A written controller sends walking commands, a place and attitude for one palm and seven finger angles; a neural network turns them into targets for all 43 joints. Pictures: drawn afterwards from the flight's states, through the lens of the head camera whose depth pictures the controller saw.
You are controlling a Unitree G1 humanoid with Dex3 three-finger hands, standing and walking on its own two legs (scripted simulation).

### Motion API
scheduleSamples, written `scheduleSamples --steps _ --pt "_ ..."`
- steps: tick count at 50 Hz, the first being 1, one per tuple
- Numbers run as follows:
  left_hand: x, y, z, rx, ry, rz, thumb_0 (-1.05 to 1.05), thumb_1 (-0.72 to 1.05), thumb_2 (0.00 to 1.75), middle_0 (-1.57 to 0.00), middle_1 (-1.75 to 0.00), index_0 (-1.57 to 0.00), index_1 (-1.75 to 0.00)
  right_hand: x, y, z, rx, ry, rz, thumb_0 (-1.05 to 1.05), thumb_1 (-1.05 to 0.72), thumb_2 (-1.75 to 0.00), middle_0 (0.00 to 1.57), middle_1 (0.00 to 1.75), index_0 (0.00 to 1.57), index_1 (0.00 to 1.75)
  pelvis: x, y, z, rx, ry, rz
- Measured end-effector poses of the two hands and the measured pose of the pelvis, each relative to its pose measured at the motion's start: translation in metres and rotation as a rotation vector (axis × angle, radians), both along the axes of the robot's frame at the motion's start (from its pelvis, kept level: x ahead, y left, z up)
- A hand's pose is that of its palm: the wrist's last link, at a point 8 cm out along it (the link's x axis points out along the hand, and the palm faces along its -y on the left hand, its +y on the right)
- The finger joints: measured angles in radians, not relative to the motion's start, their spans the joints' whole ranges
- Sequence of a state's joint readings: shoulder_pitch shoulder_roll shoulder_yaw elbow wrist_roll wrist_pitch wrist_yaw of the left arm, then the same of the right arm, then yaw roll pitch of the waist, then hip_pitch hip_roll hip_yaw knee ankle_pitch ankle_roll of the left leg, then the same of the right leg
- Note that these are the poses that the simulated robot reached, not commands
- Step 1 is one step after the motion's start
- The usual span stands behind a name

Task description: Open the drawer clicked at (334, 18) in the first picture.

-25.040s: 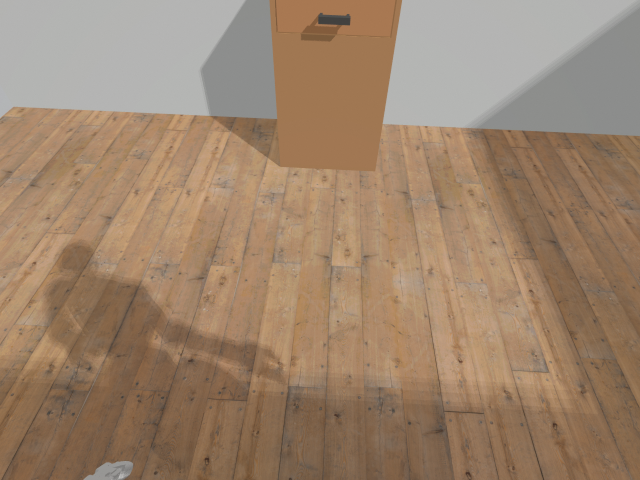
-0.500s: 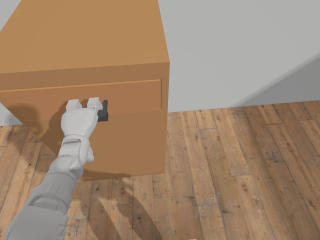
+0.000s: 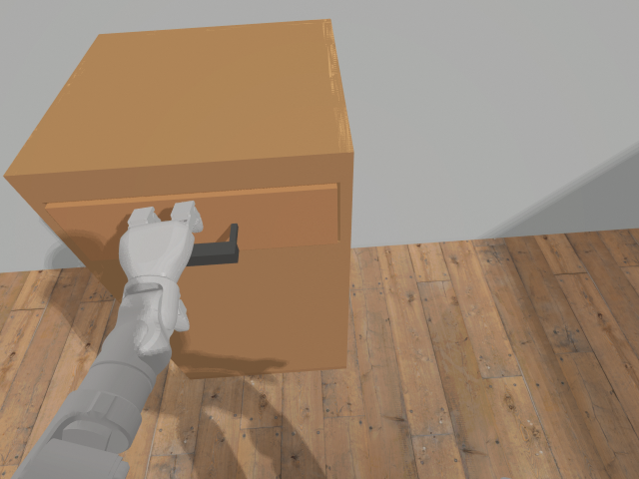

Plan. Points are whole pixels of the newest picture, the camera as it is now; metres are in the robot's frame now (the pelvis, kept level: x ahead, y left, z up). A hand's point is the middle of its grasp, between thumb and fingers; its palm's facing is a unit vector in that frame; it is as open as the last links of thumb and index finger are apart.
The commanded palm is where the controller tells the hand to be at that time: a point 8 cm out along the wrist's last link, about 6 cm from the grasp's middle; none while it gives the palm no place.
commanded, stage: lift the fingers back up to retry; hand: left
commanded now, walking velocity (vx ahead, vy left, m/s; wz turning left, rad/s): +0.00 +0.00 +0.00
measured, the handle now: (201, 243) +0.47 +0.22 -0.02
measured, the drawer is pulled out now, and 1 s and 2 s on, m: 0.01 0.01 0.01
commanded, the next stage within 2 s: re-aim the fingers above the handle in 0.30 s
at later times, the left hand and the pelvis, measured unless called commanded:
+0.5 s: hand (182, 269) +0.38 +0.21 +0.04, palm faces -0.03 -0.03 -1.00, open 13.8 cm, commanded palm +0.36 +0.21 +0.10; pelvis -0.01 -0.03 +0.00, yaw +1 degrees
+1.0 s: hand (178, 259) +0.40 +0.22 +0.04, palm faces +0.00 -0.03 -1.00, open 13.8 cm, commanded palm +0.37 +0.23 +0.10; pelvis +0.00 -0.02 +0.00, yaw +0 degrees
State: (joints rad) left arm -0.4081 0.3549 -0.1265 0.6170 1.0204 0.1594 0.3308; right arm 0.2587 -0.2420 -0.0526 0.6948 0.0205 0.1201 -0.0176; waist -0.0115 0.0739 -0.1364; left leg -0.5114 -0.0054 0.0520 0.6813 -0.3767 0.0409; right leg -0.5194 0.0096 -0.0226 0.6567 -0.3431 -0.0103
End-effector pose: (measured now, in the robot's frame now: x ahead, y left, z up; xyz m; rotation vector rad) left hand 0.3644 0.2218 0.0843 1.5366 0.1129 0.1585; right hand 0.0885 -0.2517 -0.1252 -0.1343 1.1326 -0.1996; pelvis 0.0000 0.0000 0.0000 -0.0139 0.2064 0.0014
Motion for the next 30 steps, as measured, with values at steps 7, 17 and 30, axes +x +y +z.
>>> scheduleSamples --steps 7,17,30 --pt "-0.004 -0.015 0.015 -0.028 0.071 -0.073 0.0 -0.49 0.3 -0.31 -1.2 -0.32 -1.2 0.028 -0.003 0.013 -0.021 -0.091 0.044 0.01 -0.9 -0.9 0.2 0.3 0.21 0.3 -0.006 -0.007 0.005 0.012 -0.049 0.011" --pt "-0.006 -0.021 0.016 -0.009 0.06 -0.094 0.0 -0.49 0.3 -0.31 -1.2 -0.32 -1.2 0.031 -0.014 0.016 -0.021 -0.114 0.068 0.01 -0.9 -0.9 0.2 0.3 0.21 0.3 -0.012 -0.02 0.005 0.023 -0.047 0.008" --pt "-0.001 -0.016 0.018 0.007 0.033 -0.077 0.0 -0.49 0.3 -0.32 -1.2 -0.32 -1.2 -0.008 -0.033 0.002 -0.035 0.0 0.008 0.01 -0.91 -0.9 0.2 0.3 0.2 0.3 -0.01 -0.028 0.005 0.024 -0.032 0.01"
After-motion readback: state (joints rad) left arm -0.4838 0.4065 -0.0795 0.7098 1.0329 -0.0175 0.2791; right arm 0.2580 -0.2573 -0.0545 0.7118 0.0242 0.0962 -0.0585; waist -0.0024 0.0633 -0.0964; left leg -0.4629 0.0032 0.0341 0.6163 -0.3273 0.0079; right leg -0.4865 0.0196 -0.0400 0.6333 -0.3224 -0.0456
